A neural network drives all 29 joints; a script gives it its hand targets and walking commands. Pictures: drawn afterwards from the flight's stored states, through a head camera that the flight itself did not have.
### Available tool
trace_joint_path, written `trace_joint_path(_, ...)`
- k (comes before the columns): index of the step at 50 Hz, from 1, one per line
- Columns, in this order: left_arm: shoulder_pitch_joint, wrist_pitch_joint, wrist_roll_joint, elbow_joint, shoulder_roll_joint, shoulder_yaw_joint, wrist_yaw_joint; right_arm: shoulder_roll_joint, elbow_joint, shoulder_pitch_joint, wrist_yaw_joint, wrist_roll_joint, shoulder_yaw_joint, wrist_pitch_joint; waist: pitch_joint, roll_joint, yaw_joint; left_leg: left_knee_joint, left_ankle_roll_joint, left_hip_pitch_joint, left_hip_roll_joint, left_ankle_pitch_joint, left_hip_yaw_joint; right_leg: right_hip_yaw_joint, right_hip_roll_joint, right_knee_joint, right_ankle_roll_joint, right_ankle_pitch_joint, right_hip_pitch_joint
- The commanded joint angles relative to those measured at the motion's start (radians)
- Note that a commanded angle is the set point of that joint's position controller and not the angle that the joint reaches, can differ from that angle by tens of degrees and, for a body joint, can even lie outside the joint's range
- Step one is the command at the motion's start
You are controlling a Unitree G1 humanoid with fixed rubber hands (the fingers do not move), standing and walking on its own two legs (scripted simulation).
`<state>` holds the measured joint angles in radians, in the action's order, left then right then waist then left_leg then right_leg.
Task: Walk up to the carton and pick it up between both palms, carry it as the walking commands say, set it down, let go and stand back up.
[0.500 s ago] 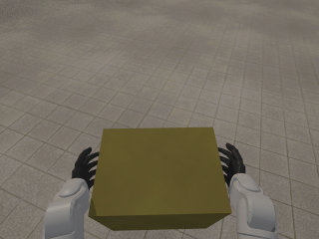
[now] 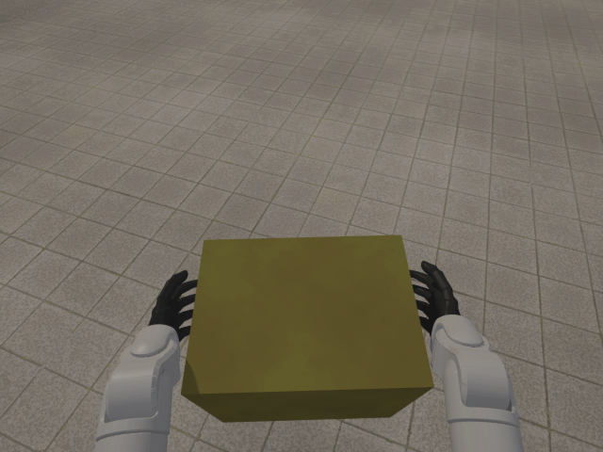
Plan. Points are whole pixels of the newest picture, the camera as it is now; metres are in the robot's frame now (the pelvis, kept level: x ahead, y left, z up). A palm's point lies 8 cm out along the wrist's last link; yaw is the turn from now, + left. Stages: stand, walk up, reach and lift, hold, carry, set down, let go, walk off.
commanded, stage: set down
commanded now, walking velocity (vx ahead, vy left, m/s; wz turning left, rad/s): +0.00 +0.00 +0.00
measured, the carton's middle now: (305, 336) +0.28 +0.00 -0.04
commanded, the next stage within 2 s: none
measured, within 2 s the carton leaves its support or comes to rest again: neither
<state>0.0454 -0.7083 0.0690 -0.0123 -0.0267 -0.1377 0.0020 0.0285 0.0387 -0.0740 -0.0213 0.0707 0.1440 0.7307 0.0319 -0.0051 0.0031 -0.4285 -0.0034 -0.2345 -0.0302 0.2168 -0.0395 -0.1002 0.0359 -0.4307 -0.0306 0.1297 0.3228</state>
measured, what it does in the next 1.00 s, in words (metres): lowers itself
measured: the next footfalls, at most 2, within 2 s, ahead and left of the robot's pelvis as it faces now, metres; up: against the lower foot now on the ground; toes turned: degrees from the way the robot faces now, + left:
none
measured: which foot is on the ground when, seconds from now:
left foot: down 0.00-1.00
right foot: down 0.00-1.00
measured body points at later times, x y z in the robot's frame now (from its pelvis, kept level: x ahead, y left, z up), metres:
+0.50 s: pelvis +0.03 +0.01 +0.00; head +0.08 +0.01 +0.44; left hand +0.33 +0.19 -0.03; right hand +0.33 -0.17 -0.02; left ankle +0.01 +0.14 -0.74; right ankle +0.06 -0.10 -0.74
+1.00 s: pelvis -0.01 +0.02 -0.05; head +0.17 +0.02 +0.36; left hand +0.34 +0.20 -0.13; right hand +0.35 -0.16 -0.12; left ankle +0.01 +0.14 -0.74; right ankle +0.06 -0.11 -0.74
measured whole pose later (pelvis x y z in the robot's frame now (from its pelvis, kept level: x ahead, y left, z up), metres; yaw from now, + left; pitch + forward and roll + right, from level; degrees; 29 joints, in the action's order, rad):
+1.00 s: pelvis -0.01 +0.02 -0.05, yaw +0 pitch +20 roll -1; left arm 0.41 -0.25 0.23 0.38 -0.08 -0.35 -0.06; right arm 0.09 -0.35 -0.41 0.06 0.20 0.38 0.24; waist -0.06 -0.02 0.01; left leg -0.88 0.00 -0.87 -0.01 0.37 0.02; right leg -0.05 0.03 -0.80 0.00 0.23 0.92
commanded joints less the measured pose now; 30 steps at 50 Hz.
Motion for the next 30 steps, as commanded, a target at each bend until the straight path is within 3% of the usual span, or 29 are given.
trace_joint_path(1,0.58,0.085,-0.082,0.031,-0.475,0.425,-0.226,0.622,-0.054,-0.462,0.14,-0.082,-0.469,-0.061,0.151,0.029,0.04,0.083,0.052,-0.145,0.121,0.106,0.076,0.163,-0.089,0.09,0.012,0.075,-0.44)
trace_joint_path(3,0.642,0.119,-0.071,0.055,-0.533,0.439,-0.257,0.678,-0.02,-0.575,0.15,-0.092,-0.49,-0.103,0.209,-0.007,0.007,0.067,0.059,-0.156,0.13,0.128,0.075,0.176,-0.088,0.075,0.012,0.111,-0.471)
trace_joint_path(4,0.674,0.143,-0.067,0.072,-0.504,0.402,-0.264,0.659,-0.059,-0.571,0.154,-0.091,-0.483,-0.119,0.212,-0.031,-0.021,0.055,0.057,-0.205,0.134,0.129,0.059,0.186,-0.077,0.065,0.007,0.144,-0.466)
trace_joint_path(5,0.744,0.156,-0.064,0.119,-0.572,0.429,-0.286,0.739,-0.121,-0.588,0.164,-0.062,-0.46,-0.127,0.194,0.029,0.017,0.043,0.063,-0.183,0.133,0.164,0.067,0.181,-0.087,0.069,0.014,0.194,-0.437)
trace_joint_path(6,0.746,0.168,-0.05,0.162,-0.56,0.368,-0.299,0.722,-0.135,-0.645,0.173,-0.051,-0.436,-0.136,0.198,0.025,-0.018,0.035,0.064,-0.166,0.129,0.189,0.062,0.181,-0.088,0.069,0.01,0.25,-0.435)
trace_joint_path(7,0.799,0.188,-0.042,0.197,-0.602,0.388,-0.316,0.8,-0.228,-0.611,0.183,-0.038,-0.418,-0.142,0.197,0.02,-0.01,0.029,0.073,-0.19,0.124,0.205,0.075,0.196,-0.084,0.051,0.013,0.253,-0.426)
trace_joint_path(8,0.803,0.196,-0.009,0.263,-0.607,0.345,-0.325,0.794,-0.259,-0.646,0.199,-0.024,-0.403,-0.156,0.146,0.0,-0.037,0.028,0.076,-0.227,0.129,0.208,0.069,0.182,-0.085,0.046,0.015,0.254,-0.411)
trace_joint_path(9,0.852,0.216,-0.007,0.246,-0.627,0.338,-0.335,0.815,-0.302,-0.657,0.218,-0.023,-0.39,-0.169,0.175,-0.024,-0.04,0.031,0.074,-0.202,0.124,0.225,0.074,0.184,-0.091,0.036,0.01,0.269,-0.421)
trace_joint_path(10,0.816,0.209,0.011,0.304,-0.688,0.344,-0.333,0.818,-0.345,-0.626,0.237,-0.015,-0.371,-0.175,0.143,-0.077,-0.021,0.066,0.067,-0.214,0.116,0.209,0.09,0.156,-0.103,0.009,0.007,0.178,-0.411)
trace_joint_path(11,0.787,0.216,0.023,0.333,-0.733,0.329,-0.338,0.842,-0.333,-0.649,0.248,-0.013,-0.368,-0.182,0.156,-0.021,-0.018,0.063,0.075,-0.201,0.11,0.177,0.11,0.154,-0.106,0.004,0.016,0.13,-0.405)
trace_joint_path(13,0.799,0.218,0.037,0.382,-0.741,0.3,-0.355,0.832,-0.358,-0.671,0.263,0.015,-0.32,-0.199,0.16,-0.04,-0.004,0.064,0.069,-0.192,0.107,0.196,0.107,0.158,-0.101,0.002,0.011,0.141,-0.386)
trace_joint_path(14,0.794,0.225,0.051,0.388,-0.738,0.279,-0.351,0.864,-0.374,-0.69,0.269,0.014,-0.325,-0.202,0.153,-0.008,-0.037,0.062,0.074,-0.176,0.106,0.175,0.108,0.162,-0.097,0.008,0.014,0.138,-0.378)
trace_joint_path(15,0.783,0.227,0.044,0.396,-0.758,0.299,-0.354,0.85,-0.388,-0.623,0.275,0.027,-0.31,-0.204,0.145,-0.007,0.019,0.063,0.064,-0.196,0.101,0.134,0.12,0.156,-0.104,0.002,0.009,0.062,-0.382)
trace_joint_path(16,0.768,0.237,0.058,0.377,-0.738,0.27,-0.35,0.848,-0.368,-0.655,0.284,0.021,-0.319,-0.22,0.178,-0.056,-0.042,0.046,0.058,-0.232,0.106,0.058,0.116,0.171,-0.097,-0.025,0.004,-0.024,-0.377)
trace_joint_path(17,0.777,0.247,0.049,0.391,-0.781,0.302,-0.346,0.851,-0.362,-0.653,0.287,0.025,-0.318,-0.235,0.188,-0.01,0.002,0.043,0.054,-0.203,0.1,0.015,0.121,0.157,-0.107,-0.029,0.015,-0.083,-0.346)
trace_joint_path(18,0.744,0.254,0.063,0.371,-0.754,0.281,-0.339,0.847,-0.394,-0.596,0.29,0.027,-0.32,-0.242,0.18,-0.055,-0.032,0.021,0.048,-0.222,0.102,-0.035,0.115,0.174,-0.095,-0.042,0.004,-0.134,-0.356)
trace_joint_path(19,0.717,0.252,0.084,0.427,-0.732,0.251,-0.344,0.818,-0.384,-0.622,0.284,0.048,-0.284,-0.246,0.17,-0.02,-0.017,0.021,0.053,-0.215,0.105,-0.023,0.111,0.158,-0.101,-0.041,0.021,-0.129,-0.329)
trace_joint_path(20,0.671,0.26,0.085,0.411,-0.716,0.237,-0.34,0.832,-0.404,-0.565,0.286,0.051,-0.289,-0.243,0.151,0.016,-0.024,0.011,0.052,-0.244,0.107,-0.058,0.108,0.173,-0.096,-0.039,0.023,-0.175,-0.358)
trace_joint_path(21,0.684,0.278,0.083,0.396,-0.711,0.237,-0.34,0.829,-0.409,-0.58,0.285,0.044,-0.29,-0.258,0.194,0.005,-0.028,-0.004,0.052,-0.219,0.102,-0.072,0.112,0.181,-0.092,-0.047,0.019,-0.19,-0.363)
trace_joint_path(22,0.702,0.288,0.068,0.378,-0.727,0.279,-0.335,0.796,-0.413,-0.515,0.282,0.066,-0.27,-0.27,0.204,-0.002,0.026,-0.02,0.045,-0.231,0.099,-0.131,0.121,0.179,-0.092,-0.064,0.012,-0.277,-0.348)
trace_joint_path(23,0.653,0.299,0.083,0.412,-0.724,0.265,-0.333,0.802,-0.396,-0.549,0.28,0.049,-0.301,-0.293,0.221,-0.047,-0.005,-0.028,0.047,-0.234,0.116,-0.168,0.113,0.194,-0.086,-0.069,0.013,-0.329,-0.351)
trace_joint_path(24,0.638,0.319,0.077,0.393,-0.754,0.296,-0.32,0.8,-0.374,-0.548,0.287,0.047,-0.306,-0.312,0.224,0.01,0.012,-0.036,0.039,-0.225,0.112,-0.225,0.128,0.177,-0.107,-0.093,0.02,-0.356,-0.315)
trace_joint_path(25,0.654,0.337,0.067,0.382,-0.743,0.301,-0.313,0.78,-0.398,-0.51,0.287,0.045,-0.289,-0.325,0.266,-0.006,0.028,-0.054,0.031,-0.229,0.108,-0.287,0.12,0.19,-0.108,-0.102,0.017,-0.425,-0.304)
trace_joint_path(26,0.616,0.343,0.081,0.414,-0.75,0.288,-0.308,0.788,-0.398,-0.527,0.285,0.039,-0.307,-0.341,0.284,-0.052,0.011,-0.076,0.034,-0.238,0.116,-0.253,0.118,0.192,-0.095,-0.12,0.011,-0.402,-0.289)
trace_joint_path(27,0.659,0.36,0.062,0.388,-0.752,0.308,-0.297,0.768,-0.397,-0.528,0.285,0.044,-0.299,-0.36,0.307,-0.024,0.035,-0.077,0.027,-0.239,0.114,-0.279,0.123,0.182,-0.1,-0.133,0.012,-0.427,-0.266)
trace_joint_path(28,0.588,0.374,0.08,0.415,-0.751,0.308,-0.295,0.731,-0.357,-0.518,0.284,0.054,-0.299,-0.378,0.34,-0.03,0.057,-0.091,0.023,-0.243,0.117,-0.34,0.128,0.178,-0.107,-0.149,0.012,-0.483,-0.262)
trace_joint_path(29,0.616,0.39,0.075,0.413,-0.725,0.287,-0.283,0.717,-0.42,-0.507,0.284,0.05,-0.304,-0.386,0.326,-0.022,0.025,-0.104,0.019,-0.263,0.12,-0.353,0.129,0.18,-0.113,-0.16,0.011,-0.474,-0.24)
trace_joint_path(30,0.618,0.404,0.081,0.401,-0.746,0.325,-0.278,0.716,-0.43,-0.495,0.288,0.051,-0.292,-0.407,0.36,-0.065,0.045,-0.104,0.01,-0.237,0.118,-0.413,0.131,0.169,-0.119,-0.166,0.012,-0.488,-0.2)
